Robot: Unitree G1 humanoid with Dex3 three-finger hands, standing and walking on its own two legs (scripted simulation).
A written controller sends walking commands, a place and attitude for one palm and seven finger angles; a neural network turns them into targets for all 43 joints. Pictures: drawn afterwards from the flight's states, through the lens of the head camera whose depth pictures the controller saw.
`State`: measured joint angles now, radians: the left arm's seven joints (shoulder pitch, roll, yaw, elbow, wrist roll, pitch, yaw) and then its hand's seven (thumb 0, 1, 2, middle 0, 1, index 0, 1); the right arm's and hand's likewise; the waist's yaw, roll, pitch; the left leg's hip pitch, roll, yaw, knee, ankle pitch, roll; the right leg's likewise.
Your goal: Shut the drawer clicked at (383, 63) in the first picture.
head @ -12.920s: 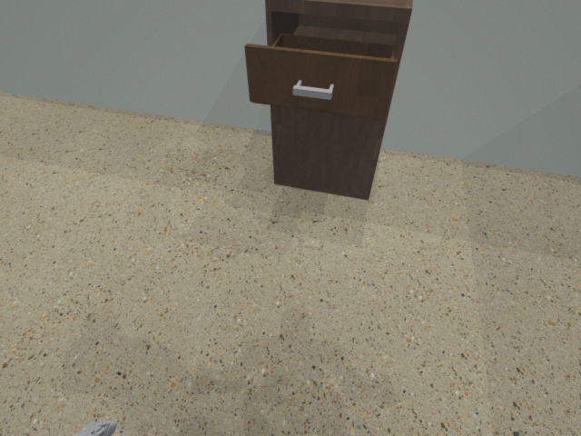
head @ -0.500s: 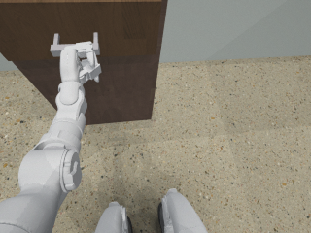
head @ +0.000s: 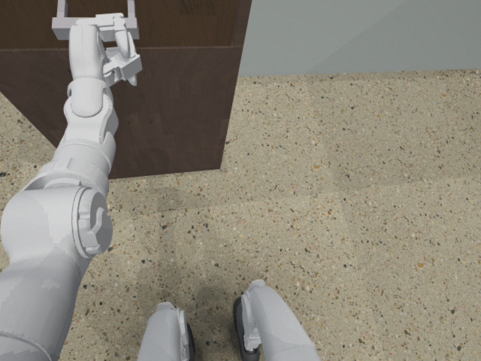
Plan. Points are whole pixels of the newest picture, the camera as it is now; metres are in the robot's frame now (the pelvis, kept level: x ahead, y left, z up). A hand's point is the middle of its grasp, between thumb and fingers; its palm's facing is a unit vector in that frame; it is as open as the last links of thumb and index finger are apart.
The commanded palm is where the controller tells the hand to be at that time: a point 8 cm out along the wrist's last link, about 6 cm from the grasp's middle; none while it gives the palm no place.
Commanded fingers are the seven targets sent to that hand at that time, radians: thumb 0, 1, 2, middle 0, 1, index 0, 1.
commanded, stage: push the drawer shut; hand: left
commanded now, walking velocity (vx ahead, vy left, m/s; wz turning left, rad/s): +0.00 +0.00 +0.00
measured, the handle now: (97, 18) +0.65 +0.13 +0.07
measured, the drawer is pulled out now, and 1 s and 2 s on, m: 0.00 0.00 0.00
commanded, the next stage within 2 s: pull the fist back off the drawer in 0.02 s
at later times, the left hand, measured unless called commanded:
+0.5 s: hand (133, 57) +0.57 +0.08 +0.06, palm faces -0.03 -1.00 -0.03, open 3.1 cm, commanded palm +0.55 +0.11 +0.07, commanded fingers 0.00 0.90 0.90 -1.40 -1.60 -1.40 -1.60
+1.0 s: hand (126, 69) +0.55 +0.09 +0.07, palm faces +0.00 -1.00 -0.01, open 3.3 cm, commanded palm +0.49 +0.14 +0.09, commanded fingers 0.00 0.90 0.90 -1.40 -1.60 -1.40 -1.60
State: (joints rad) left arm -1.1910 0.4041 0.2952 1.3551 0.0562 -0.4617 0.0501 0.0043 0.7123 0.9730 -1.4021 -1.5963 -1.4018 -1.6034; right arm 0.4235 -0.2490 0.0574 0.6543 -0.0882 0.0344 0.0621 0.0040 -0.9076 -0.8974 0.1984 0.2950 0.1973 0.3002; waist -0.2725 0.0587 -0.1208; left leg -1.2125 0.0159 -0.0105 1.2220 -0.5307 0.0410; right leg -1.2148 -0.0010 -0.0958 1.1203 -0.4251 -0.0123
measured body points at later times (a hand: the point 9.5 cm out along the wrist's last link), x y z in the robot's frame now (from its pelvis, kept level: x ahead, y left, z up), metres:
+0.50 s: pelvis -0.01 +0.00 -0.01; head +0.17 +0.03 +0.40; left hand +0.57 +0.13 +0.07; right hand -0.06 -0.24 -0.10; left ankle +0.01 +0.09 -0.63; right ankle +0.05 -0.12 -0.63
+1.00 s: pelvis +0.04 +0.00 +0.02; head +0.19 +0.01 +0.44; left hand +0.54 +0.14 +0.07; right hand +0.05 -0.26 -0.10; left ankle +0.01 +0.09 -0.63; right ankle +0.05 -0.12 -0.63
